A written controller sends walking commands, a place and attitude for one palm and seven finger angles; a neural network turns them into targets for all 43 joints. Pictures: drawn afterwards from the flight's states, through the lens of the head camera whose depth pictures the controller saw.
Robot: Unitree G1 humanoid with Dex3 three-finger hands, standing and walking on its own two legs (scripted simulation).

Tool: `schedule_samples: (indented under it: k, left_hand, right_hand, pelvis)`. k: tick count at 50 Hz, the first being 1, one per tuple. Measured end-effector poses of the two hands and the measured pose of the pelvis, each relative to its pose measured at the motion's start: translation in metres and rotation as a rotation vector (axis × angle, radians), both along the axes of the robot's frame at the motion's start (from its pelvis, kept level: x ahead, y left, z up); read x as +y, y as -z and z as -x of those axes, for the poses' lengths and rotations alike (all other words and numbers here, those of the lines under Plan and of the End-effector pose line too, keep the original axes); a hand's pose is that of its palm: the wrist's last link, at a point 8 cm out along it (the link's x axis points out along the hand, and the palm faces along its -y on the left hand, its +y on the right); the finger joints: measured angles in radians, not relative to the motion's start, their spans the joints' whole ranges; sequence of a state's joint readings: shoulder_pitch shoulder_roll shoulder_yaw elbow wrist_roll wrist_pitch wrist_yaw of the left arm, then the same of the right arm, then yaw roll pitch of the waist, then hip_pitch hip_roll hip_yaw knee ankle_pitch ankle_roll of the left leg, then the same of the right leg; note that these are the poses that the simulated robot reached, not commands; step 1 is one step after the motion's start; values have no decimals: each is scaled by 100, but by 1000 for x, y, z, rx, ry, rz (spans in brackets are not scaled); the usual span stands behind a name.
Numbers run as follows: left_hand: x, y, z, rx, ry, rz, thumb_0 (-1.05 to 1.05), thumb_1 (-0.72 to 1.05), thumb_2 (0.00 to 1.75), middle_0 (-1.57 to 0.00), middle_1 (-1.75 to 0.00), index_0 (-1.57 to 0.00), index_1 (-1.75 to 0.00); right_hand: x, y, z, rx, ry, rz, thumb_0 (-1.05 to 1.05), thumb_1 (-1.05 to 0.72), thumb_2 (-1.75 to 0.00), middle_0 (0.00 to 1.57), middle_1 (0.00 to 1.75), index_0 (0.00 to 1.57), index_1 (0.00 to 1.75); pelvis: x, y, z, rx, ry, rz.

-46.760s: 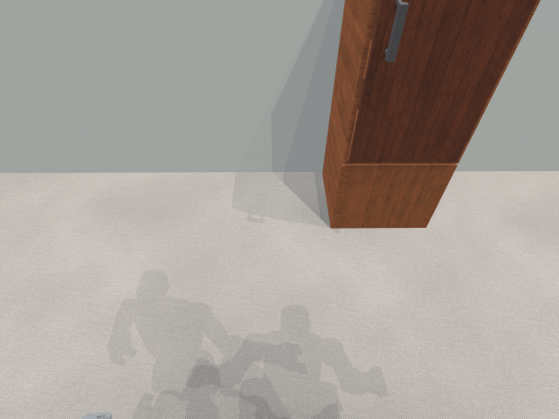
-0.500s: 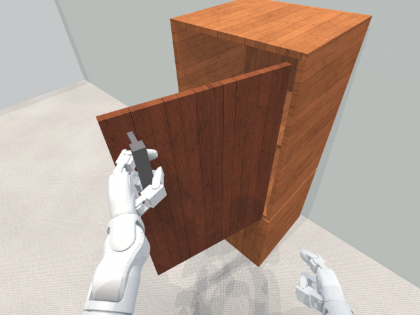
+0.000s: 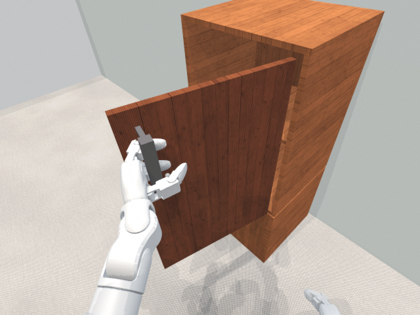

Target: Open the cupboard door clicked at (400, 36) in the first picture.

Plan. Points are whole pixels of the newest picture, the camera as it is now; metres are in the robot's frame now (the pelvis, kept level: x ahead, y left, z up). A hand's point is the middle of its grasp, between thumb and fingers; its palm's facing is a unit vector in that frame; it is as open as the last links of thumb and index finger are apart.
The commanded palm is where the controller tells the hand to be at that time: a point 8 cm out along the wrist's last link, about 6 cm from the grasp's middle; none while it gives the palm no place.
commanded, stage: open thumb and fingers to let go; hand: left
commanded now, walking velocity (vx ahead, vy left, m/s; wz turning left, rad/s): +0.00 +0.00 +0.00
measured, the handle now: (150, 163) +0.35 +0.15 +0.14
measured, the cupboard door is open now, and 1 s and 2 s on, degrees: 76 77 77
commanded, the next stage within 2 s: slide the hand sideways off the handle in 0.50 s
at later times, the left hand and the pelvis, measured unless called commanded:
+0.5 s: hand (166, 177) +0.32 +0.11 +0.14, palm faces +0.31 -0.95 +0.01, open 14.1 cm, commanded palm +0.29 +0.15 +0.13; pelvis -0.02 +0.02 +0.00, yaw +0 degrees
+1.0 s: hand (158, 190) +0.29 +0.12 +0.14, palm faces -0.11 -0.99 -0.03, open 15.7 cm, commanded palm +0.27 +0.17 +0.13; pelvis -0.03 +0.03 +0.00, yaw +0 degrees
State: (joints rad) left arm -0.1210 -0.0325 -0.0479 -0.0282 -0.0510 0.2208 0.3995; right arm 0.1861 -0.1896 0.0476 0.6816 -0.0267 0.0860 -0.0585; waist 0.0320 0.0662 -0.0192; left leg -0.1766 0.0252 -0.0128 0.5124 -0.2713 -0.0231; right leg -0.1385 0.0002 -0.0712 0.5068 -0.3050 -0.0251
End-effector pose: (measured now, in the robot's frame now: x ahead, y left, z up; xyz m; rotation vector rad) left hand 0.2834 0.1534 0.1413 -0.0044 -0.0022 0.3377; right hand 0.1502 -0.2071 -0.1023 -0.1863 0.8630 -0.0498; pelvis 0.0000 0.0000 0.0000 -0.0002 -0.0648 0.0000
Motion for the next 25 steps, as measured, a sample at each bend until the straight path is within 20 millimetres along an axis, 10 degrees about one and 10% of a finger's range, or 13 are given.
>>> schedule_samples:
  k: [12, 25]
  left_hand:
    - [-1, 1, 0, -14, -5, 5, 0, -34, 37, -34, -118, -32, -118]
    - [3, 2, 1, -23, 24, -5, -2, -49, 30, -42, -85, -41, -84]
  right_hand:
    - [-20, -8, 19, -45, 52, 51, 1, -91, -90, 20, 30, 20, 30]
    - [17, -18, -3, -110, -14, 13, 1, -91, -90, 20, 30, 20, 30]
  pelvis:
    - [2, -1, 16, -11, 9, 4]
    - [15, 0, 23, -13, -1, 9]
